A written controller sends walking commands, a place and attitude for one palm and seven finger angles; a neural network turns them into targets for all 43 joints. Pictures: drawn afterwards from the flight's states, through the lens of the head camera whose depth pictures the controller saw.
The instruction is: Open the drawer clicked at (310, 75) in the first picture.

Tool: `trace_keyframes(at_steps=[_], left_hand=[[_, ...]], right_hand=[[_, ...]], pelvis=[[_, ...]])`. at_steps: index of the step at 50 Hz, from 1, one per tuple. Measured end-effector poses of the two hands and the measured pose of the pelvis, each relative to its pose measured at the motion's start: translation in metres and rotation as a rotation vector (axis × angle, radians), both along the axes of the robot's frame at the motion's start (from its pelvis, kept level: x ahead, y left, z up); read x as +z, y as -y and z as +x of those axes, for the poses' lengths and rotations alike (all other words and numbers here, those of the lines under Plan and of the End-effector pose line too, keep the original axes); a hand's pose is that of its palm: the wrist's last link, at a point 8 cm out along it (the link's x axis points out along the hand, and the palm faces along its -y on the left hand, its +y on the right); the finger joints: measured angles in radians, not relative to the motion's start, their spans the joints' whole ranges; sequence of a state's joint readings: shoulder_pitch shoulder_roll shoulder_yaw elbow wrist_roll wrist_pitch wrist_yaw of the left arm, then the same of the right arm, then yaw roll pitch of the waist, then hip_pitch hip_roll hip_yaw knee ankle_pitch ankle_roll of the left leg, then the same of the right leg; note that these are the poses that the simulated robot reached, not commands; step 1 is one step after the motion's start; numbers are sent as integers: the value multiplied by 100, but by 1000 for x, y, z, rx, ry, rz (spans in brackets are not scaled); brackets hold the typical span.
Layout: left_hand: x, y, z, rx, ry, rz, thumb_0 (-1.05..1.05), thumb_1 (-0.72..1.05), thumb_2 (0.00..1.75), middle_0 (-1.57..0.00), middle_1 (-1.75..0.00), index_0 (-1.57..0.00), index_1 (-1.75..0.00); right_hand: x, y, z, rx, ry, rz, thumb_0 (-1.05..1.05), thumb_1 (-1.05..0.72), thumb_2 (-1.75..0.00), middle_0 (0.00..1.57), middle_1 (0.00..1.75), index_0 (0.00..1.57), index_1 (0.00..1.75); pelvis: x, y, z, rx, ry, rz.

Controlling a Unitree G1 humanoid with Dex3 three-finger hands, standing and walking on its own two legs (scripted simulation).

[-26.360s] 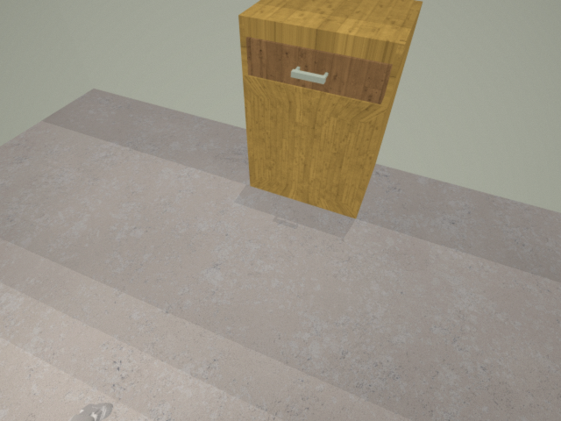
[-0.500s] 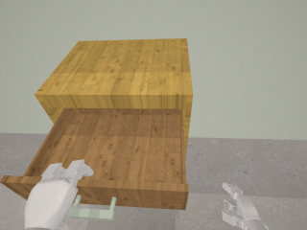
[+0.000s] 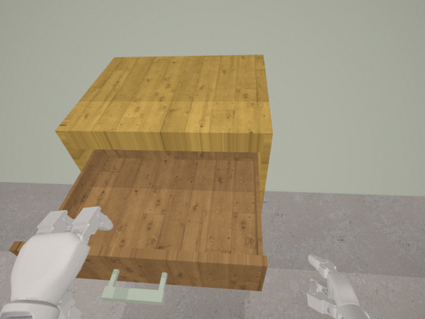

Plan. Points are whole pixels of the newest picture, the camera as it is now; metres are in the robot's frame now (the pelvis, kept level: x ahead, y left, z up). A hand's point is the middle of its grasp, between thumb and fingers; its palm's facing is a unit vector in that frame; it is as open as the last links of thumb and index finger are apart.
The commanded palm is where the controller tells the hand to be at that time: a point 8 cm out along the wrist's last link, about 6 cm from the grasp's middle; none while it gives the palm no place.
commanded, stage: draw the hand back to the body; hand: left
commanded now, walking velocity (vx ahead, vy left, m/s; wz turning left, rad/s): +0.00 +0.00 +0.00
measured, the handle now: (136, 285) +0.19 +0.21 -0.08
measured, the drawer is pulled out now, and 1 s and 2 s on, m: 0.30 0.30 0.30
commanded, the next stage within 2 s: step back with the hand held close in 1.04 s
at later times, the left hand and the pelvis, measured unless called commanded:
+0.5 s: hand (92, 226) +0.20 +0.21 +0.16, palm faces +0.34 -0.85 -0.40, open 11.7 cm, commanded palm +0.14 +0.26 +0.18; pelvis +0.02 -0.01 +0.01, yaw +2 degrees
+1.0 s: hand (94, 217) +0.20 +0.20 +0.17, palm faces +0.41 -0.82 -0.41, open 7.7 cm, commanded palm +0.15 +0.25 +0.19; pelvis +0.03 -0.04 +0.02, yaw +2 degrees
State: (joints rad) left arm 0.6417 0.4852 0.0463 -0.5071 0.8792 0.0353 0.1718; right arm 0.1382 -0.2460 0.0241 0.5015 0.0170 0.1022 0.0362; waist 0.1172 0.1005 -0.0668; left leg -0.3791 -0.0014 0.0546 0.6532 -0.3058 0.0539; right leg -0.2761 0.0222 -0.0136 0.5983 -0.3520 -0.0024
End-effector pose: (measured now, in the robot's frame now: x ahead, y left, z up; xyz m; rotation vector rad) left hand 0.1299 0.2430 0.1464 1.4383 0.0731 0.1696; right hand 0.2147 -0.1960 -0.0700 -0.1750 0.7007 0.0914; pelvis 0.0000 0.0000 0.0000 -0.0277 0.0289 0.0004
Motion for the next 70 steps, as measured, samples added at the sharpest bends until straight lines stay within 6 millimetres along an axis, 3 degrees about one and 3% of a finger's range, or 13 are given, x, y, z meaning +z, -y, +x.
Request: trace_keyframes(at_steps=[3,7,9,12,21,30,40,48,58,64,70], left_hand=[[3,-5,0,15,3,-8,0,-49,30,-32,-120,-32,-120],[-3,-2,3,82,138,-715,-1,-47,31,-32,-119,-31,-119],[-2,3,5,79,202,-896,-1,-45,32,-32,-117,-31,-117],[5,5,11,50,283,-1010,-1,-39,35,-31,-114,-30,-113],[24,-8,25,37,337,-988,-1,-13,46,-29,-96,-28,-96],[34,-8,28,61,333,-944,0,18,59,-27,-77,-26,-76],[46,-9,30,79,401,-913,1,52,74,-24,-54,-23,-54],[43,0,30,81,385,-931,1,77,85,-22,-38,-21,-38],[41,3,29,89,374,-931,1,87,89,-22,-32,-21,-31],[52,-2,33,29,379,-854,2,88,90,-22,-31,-21,-30],[42,-2,33,-9,281,-856,1,89,90,-21,-31,-21,-30]], right_hand=[[1,0,1,-4,1,-2,1,-90,-90,20,30,20,30],[11,-2,-2,-54,85,-4,2,-90,-90,20,30,20,30],[15,-2,-6,-66,115,-21,1,-90,-90,20,30,20,30],[18,-1,-10,-66,125,-41,1,-90,-90,20,30,20,30],[12,16,-12,-84,80,-54,1,-90,-90,21,30,20,30],[11,32,1,-103,71,-63,2,-90,-90,20,30,20,30],[14,36,16,-92,90,-44,1,-90,-90,20,30,20,30],[13,42,16,-91,85,-35,1,-90,-90,20,30,20,30],[10,52,8,-107,60,-45,1,-90,-90,20,30,20,30],[9,58,0,-125,18,-66,1,-90,-90,20,30,20,30],[9,64,-16,-186,-23,-93,1,-90,-90,20,30,20,30]], pelvis=[[1,-1,0,4,3,-1],[4,-1,1,18,51,8],[6,1,5,23,63,12],[8,4,11,31,72,14],[13,10,21,28,70,15],[15,17,28,30,62,20],[16,27,29,34,70,26],[17,34,29,33,72,29],[17,39,27,32,76,29],[16,38,20,31,34,15],[15,29,10,17,4,16]])
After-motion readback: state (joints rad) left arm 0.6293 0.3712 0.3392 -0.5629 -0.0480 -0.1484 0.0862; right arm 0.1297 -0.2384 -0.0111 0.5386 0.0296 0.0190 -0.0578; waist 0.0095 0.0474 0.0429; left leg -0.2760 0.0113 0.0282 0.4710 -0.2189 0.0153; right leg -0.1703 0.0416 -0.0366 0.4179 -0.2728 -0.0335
